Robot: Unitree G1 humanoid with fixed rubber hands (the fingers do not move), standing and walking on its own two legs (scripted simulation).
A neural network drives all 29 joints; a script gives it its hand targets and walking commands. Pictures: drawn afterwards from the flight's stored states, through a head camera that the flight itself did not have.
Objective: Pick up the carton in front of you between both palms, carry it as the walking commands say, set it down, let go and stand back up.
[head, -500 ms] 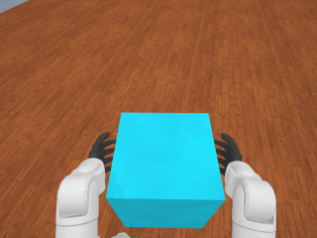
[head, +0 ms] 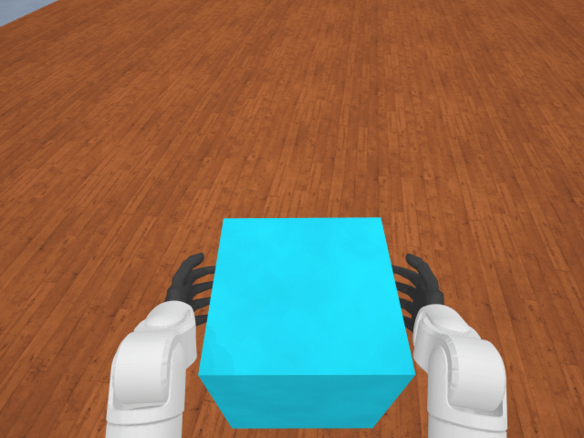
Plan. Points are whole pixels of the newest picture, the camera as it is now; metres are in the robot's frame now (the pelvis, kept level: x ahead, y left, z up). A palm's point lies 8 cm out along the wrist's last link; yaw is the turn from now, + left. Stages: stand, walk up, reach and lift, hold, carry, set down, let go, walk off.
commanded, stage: carry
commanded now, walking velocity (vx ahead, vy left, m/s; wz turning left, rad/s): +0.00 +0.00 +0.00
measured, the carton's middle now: (302, 329) +0.27 -0.01 +0.01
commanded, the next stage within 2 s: none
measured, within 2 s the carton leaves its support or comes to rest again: neither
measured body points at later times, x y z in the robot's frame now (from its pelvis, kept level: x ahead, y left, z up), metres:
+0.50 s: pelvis +0.08 -0.01 +0.01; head +0.09 -0.01 +0.46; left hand +0.34 +0.15 +0.06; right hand +0.36 -0.15 +0.07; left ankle -0.05 +0.09 -0.71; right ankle +0.05 -0.11 -0.73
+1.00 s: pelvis +0.06 +0.01 +0.00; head +0.07 +0.01 +0.45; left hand +0.36 +0.17 +0.02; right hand +0.38 -0.13 +0.02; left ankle -0.05 +0.10 -0.74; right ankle +0.05 -0.11 -0.74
